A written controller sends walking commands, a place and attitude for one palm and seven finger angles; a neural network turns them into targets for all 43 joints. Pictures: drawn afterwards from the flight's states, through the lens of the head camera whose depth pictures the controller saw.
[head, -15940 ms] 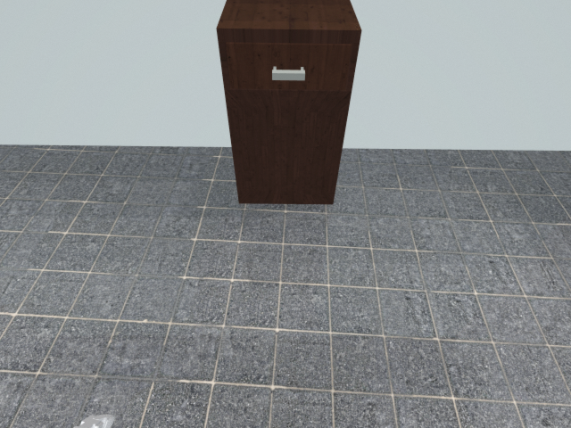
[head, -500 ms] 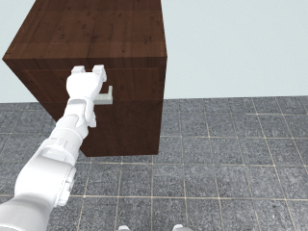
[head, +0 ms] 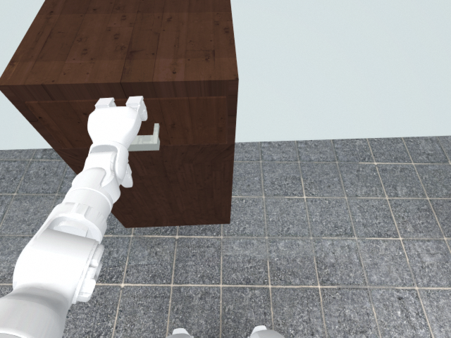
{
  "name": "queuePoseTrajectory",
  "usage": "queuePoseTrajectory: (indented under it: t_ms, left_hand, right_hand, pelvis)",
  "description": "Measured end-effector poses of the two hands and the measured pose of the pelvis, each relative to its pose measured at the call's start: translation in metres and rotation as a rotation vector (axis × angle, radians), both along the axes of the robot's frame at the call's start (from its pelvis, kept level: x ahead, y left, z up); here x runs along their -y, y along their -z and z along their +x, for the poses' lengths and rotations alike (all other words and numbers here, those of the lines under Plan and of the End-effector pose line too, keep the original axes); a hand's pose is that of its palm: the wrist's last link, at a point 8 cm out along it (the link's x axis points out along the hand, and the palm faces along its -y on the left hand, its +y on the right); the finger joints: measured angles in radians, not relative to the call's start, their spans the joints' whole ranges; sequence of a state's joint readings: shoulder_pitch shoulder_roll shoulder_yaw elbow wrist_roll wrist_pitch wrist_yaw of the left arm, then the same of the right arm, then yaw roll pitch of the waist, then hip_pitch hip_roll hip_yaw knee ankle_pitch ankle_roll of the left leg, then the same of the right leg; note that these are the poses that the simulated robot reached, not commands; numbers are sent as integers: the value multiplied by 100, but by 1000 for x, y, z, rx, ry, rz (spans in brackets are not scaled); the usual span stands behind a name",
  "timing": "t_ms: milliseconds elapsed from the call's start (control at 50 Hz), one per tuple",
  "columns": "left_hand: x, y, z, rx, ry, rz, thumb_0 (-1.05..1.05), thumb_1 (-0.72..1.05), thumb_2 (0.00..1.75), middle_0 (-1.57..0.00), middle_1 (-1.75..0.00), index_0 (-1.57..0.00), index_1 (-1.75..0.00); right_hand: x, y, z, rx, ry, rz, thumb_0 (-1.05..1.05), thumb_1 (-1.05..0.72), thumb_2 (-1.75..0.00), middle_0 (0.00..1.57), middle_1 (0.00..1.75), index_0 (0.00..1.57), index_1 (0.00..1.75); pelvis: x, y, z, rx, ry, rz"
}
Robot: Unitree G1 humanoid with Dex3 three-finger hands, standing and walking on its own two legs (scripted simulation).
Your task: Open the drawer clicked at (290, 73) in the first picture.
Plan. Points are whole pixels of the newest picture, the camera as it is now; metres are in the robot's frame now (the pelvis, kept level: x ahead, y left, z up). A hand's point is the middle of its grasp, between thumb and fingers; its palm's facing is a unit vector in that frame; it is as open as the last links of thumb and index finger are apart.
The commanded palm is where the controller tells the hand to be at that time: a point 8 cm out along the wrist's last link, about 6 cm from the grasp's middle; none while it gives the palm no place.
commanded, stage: lower the fingers behind the handle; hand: left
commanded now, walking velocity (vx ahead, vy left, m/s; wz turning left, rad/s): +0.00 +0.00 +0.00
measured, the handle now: (134, 135) +0.56 +0.17 -0.04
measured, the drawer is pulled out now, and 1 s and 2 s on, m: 0.00 0.00 0.00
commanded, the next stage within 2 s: lift the fingers back up to retry in 1.70 s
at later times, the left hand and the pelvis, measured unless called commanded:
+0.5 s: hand (127, 148) +0.50 +0.17 -0.01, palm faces -0.07 -0.02 -1.00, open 13.8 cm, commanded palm +0.49 +0.17 +0.05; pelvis +0.00 +0.01 -0.01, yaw +0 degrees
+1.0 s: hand (127, 152) +0.50 +0.18 -0.03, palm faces -0.04 -0.01 -1.00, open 13.8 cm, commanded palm +0.49 +0.18 +0.01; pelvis -0.01 +0.02 -0.03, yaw -1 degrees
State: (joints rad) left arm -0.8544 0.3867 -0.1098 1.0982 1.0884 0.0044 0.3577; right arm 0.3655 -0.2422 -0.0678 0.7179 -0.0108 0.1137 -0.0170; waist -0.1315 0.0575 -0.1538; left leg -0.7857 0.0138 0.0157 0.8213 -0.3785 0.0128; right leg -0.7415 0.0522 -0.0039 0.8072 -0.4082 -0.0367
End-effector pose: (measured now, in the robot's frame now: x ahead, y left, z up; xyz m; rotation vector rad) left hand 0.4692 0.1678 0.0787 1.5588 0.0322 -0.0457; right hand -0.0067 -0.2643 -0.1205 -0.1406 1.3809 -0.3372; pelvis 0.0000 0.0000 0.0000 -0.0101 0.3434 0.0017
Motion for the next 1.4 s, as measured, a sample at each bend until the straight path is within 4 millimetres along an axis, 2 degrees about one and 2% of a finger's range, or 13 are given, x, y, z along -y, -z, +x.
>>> queuePoseTrajectory:
  t_ms: [120, 220, 500, 740, 1100, 1400]
  left_hand:
    - [6, 0, 3, 16, 8, -3, 0, -49, 30, -32, -120, -32, -120]
    - [3, 4, 9, 1, -22, 10, 0, -49, 30, -32, -120, -32, -120]
    - [-7, 34, 13, -19, 9, -9, 0, -49, 30, -32, -120, -32, -120]
    - [-12, 49, 18, -25, -26, -14, 0, -49, 30, -32, -120, -32, -120]
    - [-12, 55, 15, 21, -7, 2, 0, -49, 30, -28, -125, -32, -120]
    - [-11, 58, 14, 29, -10, 26, 0, -49, 30, -24, -129, -32, -120]
  right_hand:
    - [-1, 1, 2, 15, 1, -5, 1, -91, -90, 20, 30, 20, 30]
    - [-2, 1, 1, 19, 1, -7, 1, -91, -90, 20, 30, 20, 30]
    - [-6, 8, -13, -40, -1, -27, 1, -91, -90, 20, 30, 20, 30]
    - [-15, 13, -15, -65, 5, -19, 1, -91, -90, 20, 30, 20, 30]
    - [-20, 23, -15, -51, -15, -26, 0, -91, -90, 20, 30, 20, 30]
    - [-21, 35, -40, -58, -10, -37, 0, -91, -90, 20, 30, 20, 30]
  pelvis:
    - [-1, 1, -2, -6, 1, 0]
    - [-2, 3, -4, -18, 4, 1]
    - [-6, 14, -3, -67, 2, -9]
    - [-12, 21, -1, -89, 5, -18]
    - [-17, 33, -11, -107, 3, -25]
    - [-18, 47, -30, -124, 3, -29]
